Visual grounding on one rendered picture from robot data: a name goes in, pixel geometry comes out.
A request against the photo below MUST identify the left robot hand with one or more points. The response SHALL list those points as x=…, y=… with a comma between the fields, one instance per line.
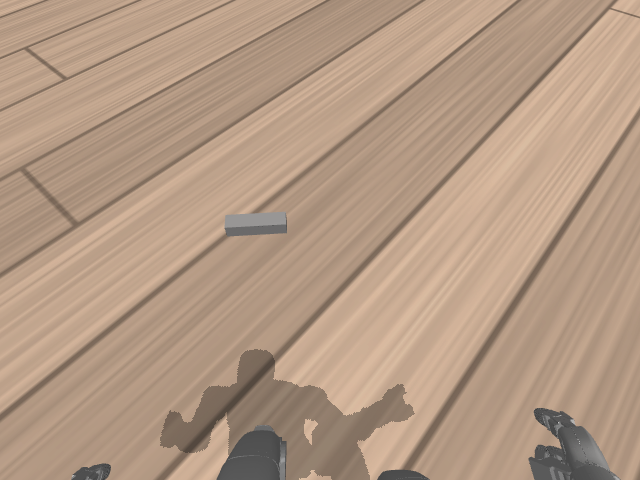
x=96, y=472

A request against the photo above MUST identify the right robot hand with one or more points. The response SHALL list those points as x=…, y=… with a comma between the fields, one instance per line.
x=578, y=448

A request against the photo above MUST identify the carton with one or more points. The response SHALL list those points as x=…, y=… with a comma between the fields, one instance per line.
x=255, y=224

